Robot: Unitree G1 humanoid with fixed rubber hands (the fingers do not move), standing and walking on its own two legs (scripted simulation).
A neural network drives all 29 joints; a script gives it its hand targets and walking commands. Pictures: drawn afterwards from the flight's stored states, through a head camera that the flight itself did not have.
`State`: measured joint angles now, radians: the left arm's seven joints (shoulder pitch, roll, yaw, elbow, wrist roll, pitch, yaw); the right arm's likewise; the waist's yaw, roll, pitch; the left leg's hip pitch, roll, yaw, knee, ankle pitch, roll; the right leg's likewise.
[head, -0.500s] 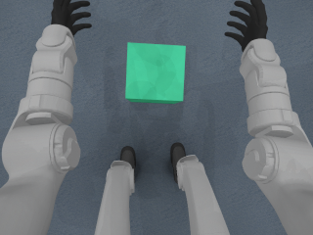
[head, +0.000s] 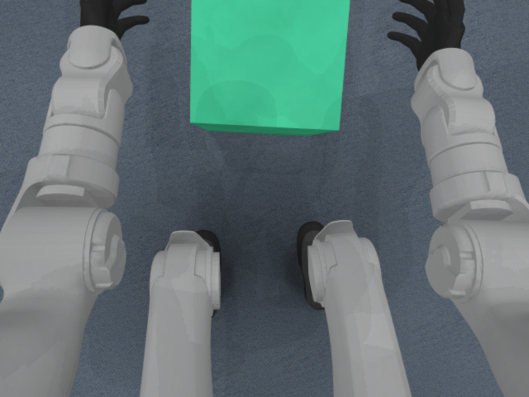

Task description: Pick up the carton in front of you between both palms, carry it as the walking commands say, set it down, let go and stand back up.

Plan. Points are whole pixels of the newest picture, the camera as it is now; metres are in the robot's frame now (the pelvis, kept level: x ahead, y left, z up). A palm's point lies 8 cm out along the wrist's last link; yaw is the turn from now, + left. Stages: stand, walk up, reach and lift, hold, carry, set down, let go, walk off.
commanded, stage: reach and lift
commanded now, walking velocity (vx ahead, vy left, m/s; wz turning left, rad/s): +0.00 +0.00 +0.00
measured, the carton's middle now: (263, 72) +0.54 -0.02 -0.35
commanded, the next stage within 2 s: none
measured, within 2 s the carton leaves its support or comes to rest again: leaves its support in 1.22 s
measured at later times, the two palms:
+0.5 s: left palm (147, 55) +0.55 +0.16 -0.28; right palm (381, 67) +0.53 -0.20 -0.28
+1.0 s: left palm (164, 54) +0.55 +0.13 -0.27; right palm (366, 66) +0.53 -0.17 -0.27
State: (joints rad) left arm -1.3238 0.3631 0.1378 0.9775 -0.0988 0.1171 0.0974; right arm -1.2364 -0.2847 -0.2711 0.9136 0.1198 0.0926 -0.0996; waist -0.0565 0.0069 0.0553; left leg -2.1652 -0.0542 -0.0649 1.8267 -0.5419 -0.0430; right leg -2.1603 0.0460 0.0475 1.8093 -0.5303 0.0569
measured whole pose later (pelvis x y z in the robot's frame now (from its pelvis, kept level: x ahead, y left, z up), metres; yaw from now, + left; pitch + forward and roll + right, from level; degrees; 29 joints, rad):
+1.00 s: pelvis -0.02 +0.00 -0.10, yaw +0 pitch +36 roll -2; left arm -1.63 0.34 0.08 1.23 -0.12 0.10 0.12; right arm -1.55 -0.27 -0.24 1.13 0.10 0.09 -0.13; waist -0.05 0.01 0.43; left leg -2.24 -0.06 -0.06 2.19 -0.58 -0.04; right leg -2.23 0.03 0.03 2.17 -0.56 0.06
